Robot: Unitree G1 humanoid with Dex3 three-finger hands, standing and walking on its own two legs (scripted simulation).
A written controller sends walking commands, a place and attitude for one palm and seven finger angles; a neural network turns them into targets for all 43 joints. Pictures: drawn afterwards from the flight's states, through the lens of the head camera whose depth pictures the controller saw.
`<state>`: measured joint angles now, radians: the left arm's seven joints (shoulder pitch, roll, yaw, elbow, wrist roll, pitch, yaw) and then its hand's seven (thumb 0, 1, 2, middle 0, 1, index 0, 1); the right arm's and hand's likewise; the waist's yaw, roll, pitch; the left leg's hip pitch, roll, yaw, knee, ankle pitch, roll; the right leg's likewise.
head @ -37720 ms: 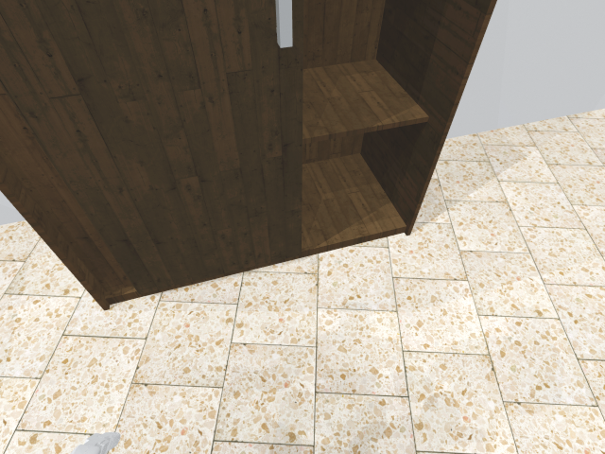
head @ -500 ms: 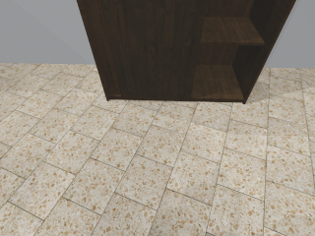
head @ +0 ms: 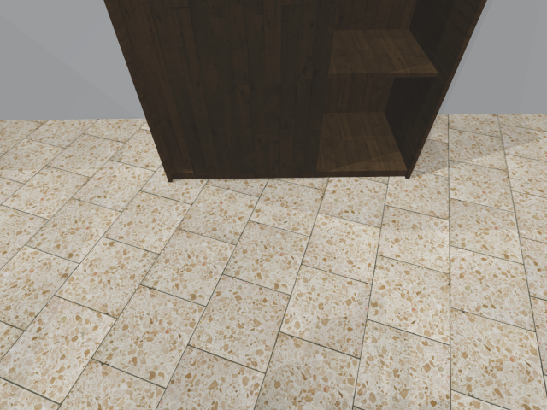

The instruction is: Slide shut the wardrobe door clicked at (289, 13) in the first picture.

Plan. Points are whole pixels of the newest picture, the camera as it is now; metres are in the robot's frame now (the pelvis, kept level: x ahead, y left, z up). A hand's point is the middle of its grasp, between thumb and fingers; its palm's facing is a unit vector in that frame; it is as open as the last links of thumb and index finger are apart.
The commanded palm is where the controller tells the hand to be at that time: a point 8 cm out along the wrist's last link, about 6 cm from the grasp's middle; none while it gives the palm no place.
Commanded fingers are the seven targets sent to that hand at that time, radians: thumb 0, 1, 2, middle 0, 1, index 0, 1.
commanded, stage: walk to a spot facing it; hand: left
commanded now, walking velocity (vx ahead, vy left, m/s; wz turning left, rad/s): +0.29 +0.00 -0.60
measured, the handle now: out of the picture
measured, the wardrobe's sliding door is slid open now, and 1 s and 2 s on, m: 0.48 0.48 0.48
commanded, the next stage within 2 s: turn to face it in 1.00 s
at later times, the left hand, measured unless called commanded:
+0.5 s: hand (246, 304) +0.34 +0.08 -0.16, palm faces -0.28 -0.91 -0.29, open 7.4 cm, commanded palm none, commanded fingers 0.00 0.90 0.90 -0.20 -0.30 -0.20 -0.30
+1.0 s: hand (280, 295) +0.36 +0.01 -0.16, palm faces -0.33 -0.93 -0.19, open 7.3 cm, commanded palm none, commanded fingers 0.00 0.90 0.90 -0.20 -0.30 -0.20 -0.30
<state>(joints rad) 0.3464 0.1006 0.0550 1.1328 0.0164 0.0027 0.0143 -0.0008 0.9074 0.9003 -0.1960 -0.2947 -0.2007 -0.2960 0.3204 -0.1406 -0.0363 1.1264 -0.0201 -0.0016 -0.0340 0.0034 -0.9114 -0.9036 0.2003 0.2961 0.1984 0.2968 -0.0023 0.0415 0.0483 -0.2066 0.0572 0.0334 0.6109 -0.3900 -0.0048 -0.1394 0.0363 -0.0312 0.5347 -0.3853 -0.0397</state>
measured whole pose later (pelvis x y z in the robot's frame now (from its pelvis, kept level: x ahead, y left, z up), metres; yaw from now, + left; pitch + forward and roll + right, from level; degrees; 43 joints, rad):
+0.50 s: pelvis +0.14 -0.08 -0.02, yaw -17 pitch -2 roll +2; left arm 0.07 0.24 0.08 0.88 0.02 -0.03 -0.02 0.00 0.91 0.90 -0.19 -0.29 -0.20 -0.30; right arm 0.31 -0.20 -0.06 1.05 -0.01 0.00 -0.01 0.01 -0.91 -0.90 0.20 0.30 0.20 0.30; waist -0.03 0.02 0.18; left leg -0.33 0.11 0.04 1.33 -0.41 -0.03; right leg -0.44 0.06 -0.08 0.70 -0.24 -0.13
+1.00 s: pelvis +0.38 -0.17 +0.00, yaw -27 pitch +0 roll +2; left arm 0.46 0.11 0.04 1.12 0.02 -0.07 0.02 0.00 0.91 0.90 -0.20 -0.29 -0.20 -0.30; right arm 0.02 -0.14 -0.04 0.97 -0.01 -0.04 0.01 0.01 -0.91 -0.90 0.20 0.30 0.20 0.30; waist 0.06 -0.01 0.09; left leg -0.45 -0.01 0.07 0.65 -0.24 0.04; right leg 0.09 0.13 0.15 0.37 -0.39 -0.13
